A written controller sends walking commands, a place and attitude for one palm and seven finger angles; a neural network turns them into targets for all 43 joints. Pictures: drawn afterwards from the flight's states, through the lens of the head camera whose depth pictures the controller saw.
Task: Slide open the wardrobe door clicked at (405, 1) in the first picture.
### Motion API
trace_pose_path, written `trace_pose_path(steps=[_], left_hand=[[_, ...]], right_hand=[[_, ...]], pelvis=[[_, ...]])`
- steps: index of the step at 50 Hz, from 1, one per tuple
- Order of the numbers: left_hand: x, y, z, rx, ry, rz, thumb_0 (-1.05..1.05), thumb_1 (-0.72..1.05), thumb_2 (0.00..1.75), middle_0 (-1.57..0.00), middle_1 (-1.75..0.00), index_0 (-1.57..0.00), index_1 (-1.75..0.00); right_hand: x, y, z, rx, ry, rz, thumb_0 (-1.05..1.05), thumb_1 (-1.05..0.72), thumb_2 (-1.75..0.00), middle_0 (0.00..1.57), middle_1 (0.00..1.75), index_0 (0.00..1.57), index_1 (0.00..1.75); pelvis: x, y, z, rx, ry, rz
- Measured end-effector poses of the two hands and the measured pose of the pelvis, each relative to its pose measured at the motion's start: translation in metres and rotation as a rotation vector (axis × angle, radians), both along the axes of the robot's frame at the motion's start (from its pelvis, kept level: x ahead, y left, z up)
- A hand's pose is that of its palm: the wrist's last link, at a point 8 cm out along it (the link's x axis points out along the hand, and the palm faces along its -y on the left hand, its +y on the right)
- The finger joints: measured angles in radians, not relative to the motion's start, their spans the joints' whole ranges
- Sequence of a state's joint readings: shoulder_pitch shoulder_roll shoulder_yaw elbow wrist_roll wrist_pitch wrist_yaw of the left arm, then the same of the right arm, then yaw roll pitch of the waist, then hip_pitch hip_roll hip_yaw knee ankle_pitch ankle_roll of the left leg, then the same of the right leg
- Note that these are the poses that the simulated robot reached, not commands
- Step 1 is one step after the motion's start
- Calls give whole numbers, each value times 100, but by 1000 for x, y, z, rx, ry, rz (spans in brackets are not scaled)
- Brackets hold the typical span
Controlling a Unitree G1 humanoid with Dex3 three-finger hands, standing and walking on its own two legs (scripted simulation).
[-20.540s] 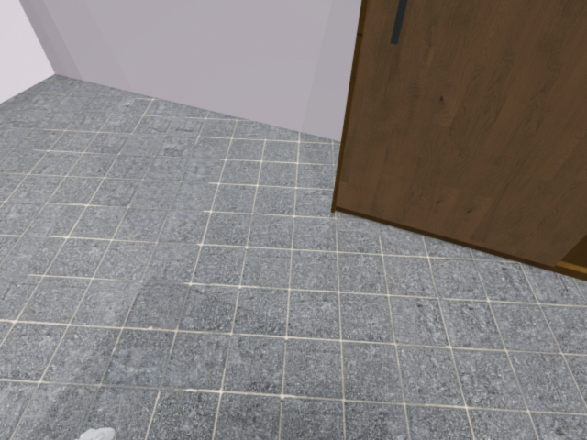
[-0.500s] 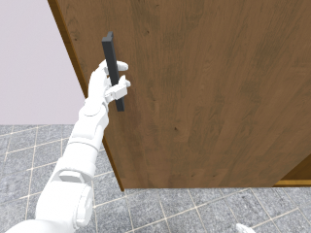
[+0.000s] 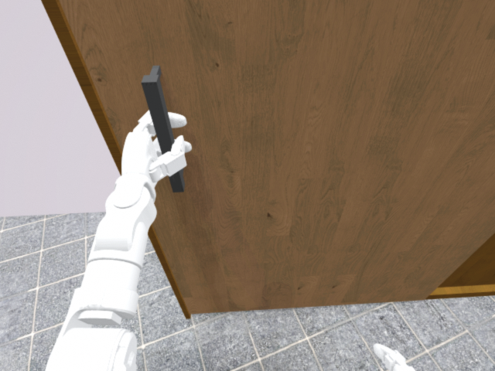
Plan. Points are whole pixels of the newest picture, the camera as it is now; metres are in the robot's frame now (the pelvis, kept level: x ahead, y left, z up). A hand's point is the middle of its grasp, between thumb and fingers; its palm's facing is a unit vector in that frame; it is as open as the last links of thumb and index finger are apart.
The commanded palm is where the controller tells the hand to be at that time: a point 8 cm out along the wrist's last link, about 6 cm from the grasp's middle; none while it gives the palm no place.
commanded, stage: tug the door sideways, standing still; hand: left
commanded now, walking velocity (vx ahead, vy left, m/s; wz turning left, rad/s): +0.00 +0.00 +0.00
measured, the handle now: (168, 135) +0.45 +0.15 +0.17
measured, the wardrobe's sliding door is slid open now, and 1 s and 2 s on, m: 0.00 0.02 0.05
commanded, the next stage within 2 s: step sideways, sliding the door along in 0.94 s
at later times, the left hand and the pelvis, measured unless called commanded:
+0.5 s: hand (182, 155) +0.40 +0.12 +0.16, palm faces +0.13 -0.99 -0.03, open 5.6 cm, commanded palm +0.38 +0.12 +0.16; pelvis -0.01 +0.00 +0.00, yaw +5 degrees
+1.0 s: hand (191, 156) +0.40 +0.10 +0.16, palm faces +0.10 -0.99 -0.04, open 5.7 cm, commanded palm +0.38 +0.10 +0.16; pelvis -0.03 +0.01 -0.01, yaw +5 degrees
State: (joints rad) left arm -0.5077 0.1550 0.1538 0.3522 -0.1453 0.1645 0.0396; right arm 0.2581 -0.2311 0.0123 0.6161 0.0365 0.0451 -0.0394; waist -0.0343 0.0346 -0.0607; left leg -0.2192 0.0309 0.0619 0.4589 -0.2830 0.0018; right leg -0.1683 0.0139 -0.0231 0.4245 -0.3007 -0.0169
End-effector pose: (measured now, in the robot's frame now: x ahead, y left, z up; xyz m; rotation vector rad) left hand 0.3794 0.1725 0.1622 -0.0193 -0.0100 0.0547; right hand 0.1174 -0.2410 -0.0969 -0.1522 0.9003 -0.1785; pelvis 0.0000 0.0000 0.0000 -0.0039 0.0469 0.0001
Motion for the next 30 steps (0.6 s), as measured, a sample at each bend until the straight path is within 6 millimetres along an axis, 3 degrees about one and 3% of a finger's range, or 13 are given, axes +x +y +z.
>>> trace_pose_path(steps=[7,16,22,30], left_hand=[[-2,0,1,7,14,12,2,77,80,-34,-140,-36,-140],[-1,-2,3,25,39,50,2,75,84,-37,-140,-39,-140],[-2,-4,3,39,39,67,2,76,84,-37,-140,-36,-140],[-3,-7,3,51,30,76,1,78,82,-35,-140,-31,-140]], right_hand=[[21,2,0,-16,3,36,1,-91,-89,20,30,20,30],[34,14,-6,-16,16,110,1,-91,-89,20,30,20,30],[24,22,-10,8,19,129,1,-91,-89,20,30,20,30],[-6,23,-20,16,72,138,1,-91,-89,20,30,20,30]], pelvis=[[8,0,-1,-1,-2,22],[1,-1,-2,-1,4,65],[-8,-1,-3,-2,2,76],[-19,0,-5,-5,3,88]])
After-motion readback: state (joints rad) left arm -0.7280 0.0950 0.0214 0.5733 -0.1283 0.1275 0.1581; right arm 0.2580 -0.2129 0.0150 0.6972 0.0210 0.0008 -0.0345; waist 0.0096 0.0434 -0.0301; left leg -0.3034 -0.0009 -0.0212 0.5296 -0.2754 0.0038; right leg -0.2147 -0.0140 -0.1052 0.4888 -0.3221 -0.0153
